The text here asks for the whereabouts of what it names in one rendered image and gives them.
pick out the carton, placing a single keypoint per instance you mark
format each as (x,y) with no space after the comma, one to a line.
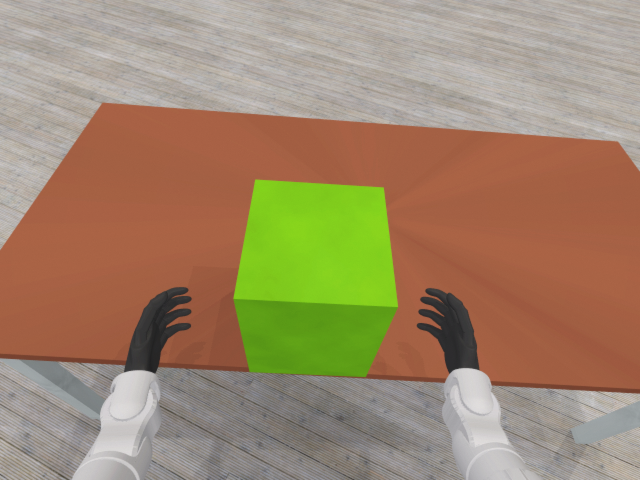
(315,291)

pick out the table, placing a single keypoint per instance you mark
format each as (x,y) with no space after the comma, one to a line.
(538,236)

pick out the left robot forearm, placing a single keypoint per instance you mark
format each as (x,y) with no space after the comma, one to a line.
(130,418)

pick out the left robot hand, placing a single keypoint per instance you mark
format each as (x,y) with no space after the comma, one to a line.
(151,333)

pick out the right robot forearm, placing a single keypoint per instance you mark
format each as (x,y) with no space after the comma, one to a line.
(480,446)

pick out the right robot hand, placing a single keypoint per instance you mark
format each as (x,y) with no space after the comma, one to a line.
(457,335)

